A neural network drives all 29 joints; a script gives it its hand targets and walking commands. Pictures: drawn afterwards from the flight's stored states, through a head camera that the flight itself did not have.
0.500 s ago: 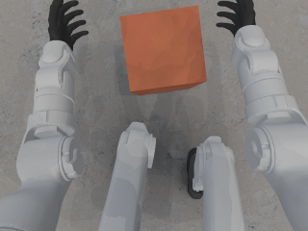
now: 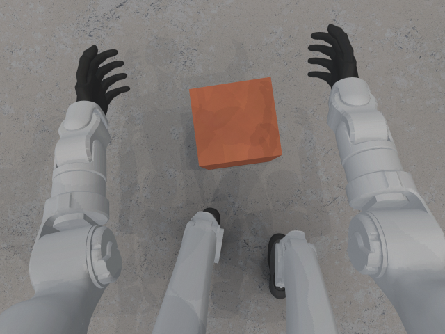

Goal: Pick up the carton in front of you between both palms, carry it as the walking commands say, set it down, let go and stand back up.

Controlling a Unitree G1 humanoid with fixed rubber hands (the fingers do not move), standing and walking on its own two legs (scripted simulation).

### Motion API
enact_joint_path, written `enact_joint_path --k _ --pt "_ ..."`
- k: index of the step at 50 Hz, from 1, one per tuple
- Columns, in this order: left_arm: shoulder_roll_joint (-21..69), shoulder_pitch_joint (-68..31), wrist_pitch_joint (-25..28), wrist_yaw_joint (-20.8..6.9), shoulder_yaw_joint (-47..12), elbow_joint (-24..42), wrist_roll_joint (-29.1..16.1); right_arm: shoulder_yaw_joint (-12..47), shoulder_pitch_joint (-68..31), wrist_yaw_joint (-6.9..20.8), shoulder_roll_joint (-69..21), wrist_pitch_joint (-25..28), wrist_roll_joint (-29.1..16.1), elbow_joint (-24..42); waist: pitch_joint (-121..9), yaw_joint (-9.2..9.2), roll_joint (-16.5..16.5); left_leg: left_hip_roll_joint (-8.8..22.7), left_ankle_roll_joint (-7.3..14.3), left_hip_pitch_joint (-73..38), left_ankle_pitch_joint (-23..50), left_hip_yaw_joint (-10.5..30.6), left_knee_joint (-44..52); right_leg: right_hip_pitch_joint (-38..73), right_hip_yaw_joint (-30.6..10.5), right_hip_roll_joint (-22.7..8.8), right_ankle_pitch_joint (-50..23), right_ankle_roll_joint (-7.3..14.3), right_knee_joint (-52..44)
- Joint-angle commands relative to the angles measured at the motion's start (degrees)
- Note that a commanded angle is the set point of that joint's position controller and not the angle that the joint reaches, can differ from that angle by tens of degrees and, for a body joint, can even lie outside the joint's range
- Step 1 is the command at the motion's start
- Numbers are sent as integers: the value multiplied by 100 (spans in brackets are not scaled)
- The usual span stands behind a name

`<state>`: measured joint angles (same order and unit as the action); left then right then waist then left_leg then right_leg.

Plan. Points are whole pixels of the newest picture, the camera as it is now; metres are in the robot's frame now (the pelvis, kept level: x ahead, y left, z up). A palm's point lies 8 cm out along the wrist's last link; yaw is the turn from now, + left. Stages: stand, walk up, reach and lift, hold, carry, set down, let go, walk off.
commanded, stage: set down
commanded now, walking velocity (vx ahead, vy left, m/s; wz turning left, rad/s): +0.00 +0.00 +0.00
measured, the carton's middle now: (234, 130) +0.49 +0.08 -0.47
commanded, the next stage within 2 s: let go in 0.02 s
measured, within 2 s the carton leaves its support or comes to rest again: neither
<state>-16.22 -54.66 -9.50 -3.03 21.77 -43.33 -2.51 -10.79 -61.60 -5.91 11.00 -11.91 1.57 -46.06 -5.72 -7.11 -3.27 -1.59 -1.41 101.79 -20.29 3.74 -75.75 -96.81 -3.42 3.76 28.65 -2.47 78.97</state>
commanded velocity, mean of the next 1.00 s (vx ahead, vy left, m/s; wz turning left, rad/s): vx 0.00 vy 0.00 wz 0.00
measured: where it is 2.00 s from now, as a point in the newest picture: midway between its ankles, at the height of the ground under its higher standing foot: (241, 262)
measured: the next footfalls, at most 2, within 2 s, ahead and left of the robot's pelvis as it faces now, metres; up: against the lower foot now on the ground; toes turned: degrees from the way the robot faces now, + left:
none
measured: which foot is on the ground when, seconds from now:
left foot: down 0.00-1.00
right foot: down 0.00-1.00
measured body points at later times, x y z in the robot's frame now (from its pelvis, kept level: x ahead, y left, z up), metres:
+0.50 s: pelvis +0.04 +0.02 +0.13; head +0.24 +0.04 +0.53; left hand +0.32 +0.29 +0.03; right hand +0.38 -0.15 +0.02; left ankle +0.10 +0.12 -0.56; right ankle +0.05 -0.13 -0.56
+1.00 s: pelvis +0.11 -0.02 +0.18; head +0.14 -0.03 +0.63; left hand +0.27 +0.22 +0.10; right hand +0.29 -0.25 +0.10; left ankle +0.10 +0.12 -0.56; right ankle +0.05 -0.13 -0.56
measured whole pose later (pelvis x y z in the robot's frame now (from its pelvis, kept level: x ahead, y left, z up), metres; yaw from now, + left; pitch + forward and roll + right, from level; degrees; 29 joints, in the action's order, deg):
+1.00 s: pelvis +0.11 -0.02 +0.18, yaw +2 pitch +1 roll +1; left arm -12.6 14.1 -3.5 -3.6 1.4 -23.8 -0.8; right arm -1.9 14.0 2.4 12.5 -3.0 0.1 -24.7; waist 1.9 -0.9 -0.7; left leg -0.2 -2.0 11.9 -13.2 3.8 -23.7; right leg -7.3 -4.0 1.4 19.3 1.1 25.4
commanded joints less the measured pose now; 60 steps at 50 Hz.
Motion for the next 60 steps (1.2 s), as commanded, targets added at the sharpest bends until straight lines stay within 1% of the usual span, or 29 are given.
enact_joint_path --k 1,2,5,12,13,14,16,18,19,20,21,23,25,26,32,33,34,37,39,43,44,46,48,50,56,57,58,59,60 --pt "-529 -462 213 -118 70 448 93 -300 -983 29 311 210 99 935 -5684 -347 -21 -137 27 -4571 3171 -667 946 2739 441 273 -2030 -22 -1280" --pt "-517 -92 168 -136 219 -72 27 30 -239 11 -92 176 147 212 -5345 -259 -494 -193 -10 -4748 2890 -734 1216 3222 500 271 -1914 -140 -1574" --pt "-517 -66 302 -232 142 311 346 -258 -28 0 55 295 328 638 -5561 -203 104 -74 22 -5220 3305 -601 1474 3301 237 168 -2286 -32 -1873" --pt "-606 2012 446 -406 -341 1231 683 -1 1844 -234 -509 427 407 1897 -4291 -276 142 -74 244 -7082 2904 -444 2410 3523 435 219 -1454 -174 -2996" --pt "-516 1974 500 -478 -718 1690 439 -323 2002 -201 -91 496 521 2101 -4478 232 362 -44 188 -7255 2782 -489 2484 3725 524 174 -1432 -120 -3170" --pt "-655 2574 545 -517 -494 1543 580 143 2583 -213 -377 510 468 2034 -4022 -252 234 -36 173 -7321 2620 -468 2604 3676 437 158 -1301 -150 -3242" --pt "-541 2583 613 -521 -932 1838 366 -28 2427 -195 -197 636 302 2366 -3864 210 441 10 161 -7535 2277 -289 2891 4161 429 84 -1376 -52 -3503" --pt "-615 2883 628 -537 -1009 2218 366 308 3319 -65 -334 654 102 2186 -3553 18 1127 -88 44 -7734 1765 -522 3225 4599 337 67 -920 49 -3756" --pt "-399 3382 675 -554 -1051 2120 308 -20 3477 -46 -311 728 314 2555 -3308 83 522 -26 106 -8074 2102 -254 3343 4495 521 86 -1069 -23 -3739" --pt "-577 3625 668 -493 -989 1867 421 346 3654 82 -428 720 182 2109 -2822 -95 794 5 63 -8074 1625 -295 3373 4493 290 8 -602 53 -3900" --pt "-303 4231 673 -485 -1258 1833 233 97 3858 153 -308 754 292 2281 -2644 170 311 33 137 -8245 1579 -56 3570 4661 551 64 -794 55 -3877" --pt "-387 4066 744 -413 -1380 1942 252 290 4277 240 -392 945 144 2192 -2637 269 753 108 100 -8688 1938 -88 3709 4666 408 107 -967 155 -3977" --pt "-119 4725 838 -351 -1653 1889 -15 231 4622 352 -49 984 169 2069 -2615 40 655 98 -5 -8945 2223 -164 3875 5365 418 86 -1217 190 -4083" --pt "-220 4830 892 -303 -1568 1860 -22 476 5155 398 -157 1057 180 1892 -2073 234 216 105 70 -9154 2268 -53 3858 5061 447 78 -1145 133 -4243" --pt "-39 6042 1028 -125 -1882 2426 70 355 6045 474 -26 1246 330 2315 -1659 239 688 110 -17 -9969 3019 40 4415 6417 302 21 -1385 227 -4929" --pt "-184 6061 1085 -40 -1792 2652 64 133 6326 544 80 1251 312 2146 -1548 687 606 198 99 -10250 3175 94 4323 6429 339 19 -1602 190 -4809" --pt "-23 6787 1075 -40 -1672 2497 95 388 6536 563 246 1292 373 2301 -1084 314 496 201 68 -10101 3273 139 4523 6447 330 12 -1490 183 -5028" --pt "-30 6710 981 -27 -1705 2249 156 733 6681 657 346 1207 58 2174 -193 348 579 75 57 -9789 2601 -71 4900 7332 283 -43 -1755 236 -5362" --pt "256 6745 853 -37 -2106 2532 48 356 6796 691 365 1101 124 2287 -327 719 394 -5 5 -9883 2830 -188 4985 7874 261 -91 -2477 221 -5556" --pt "-209 6781 750 -56 -1722 2407 252 474 7281 735 457 1061 -23 2467 72 713 290 -78 19 -9767 2985 -292 5146 8271 84 -175 -3417 83 -5820" --pt "-510 6646 780 -64 -1521 2746 288 903 7410 839 422 1036 -168 2518 126 425 225 -172 31 -9844 2540 -326 5078 8576 69 -180 -2953 40 -5682" --pt "-364 6642 682 -34 -1845 2487 201 605 7480 834 587 1009 -154 2795 210 812 -330 -197 63 -10308 2196 -455 5048 8322 85 -277 -3120 28 -5890" --pt "-174 6791 585 -80 -1853 2184 163 1050 7323 867 398 920 -216 2750 380 523 -214 -236 102 -9941 2340 -454 5150 8468 20 -250 -3024 25 -5903" --pt "-179 6662 505 -165 -1681 2281 318 746 7144 806 420 841 -47 2897 538 686 -497 -333 104 -10167 2119 -552 5034 8478 -35 -448 -3207 -113 -6129" --pt "-202 6657 440 -38 -1855 2220 237 807 7293 827 443 697 -221 2804 279 699 -58 -219 193 -10077 2650 -416 5081 8669 -90 -438 -4502 -203 -5708" --pt "-555 6838 432 9 -1555 2119 322 979 7565 840 450 629 -290 2502 395 377 1 -230 242 -9845 2556 -327 5077 8800 -52 -403 -4018 -166 -5636" --pt "-440 6643 362 8 -1635 1969 395 934 7424 820 422 619 -364 2776 474 738 233 -295 196 -10016 2615 -405 5027 8482 -32 -359 -4220 -172 -5683" --pt "-317 6717 419 -35 -1754 2311 322 862 7321 874 690 602 -273 2633 475 505 280 -259 192 -10012 2280 -431 5194 8713 42 -338 -3759 -124 -5688" --pt "-88 6731 369 -46 -1917 2387 260 776 7443 885 628 594 -265 2847 286 662 83 -187 163 -10200 2370 -354 5144 8696 -40 -383 -3558 -76 -5761"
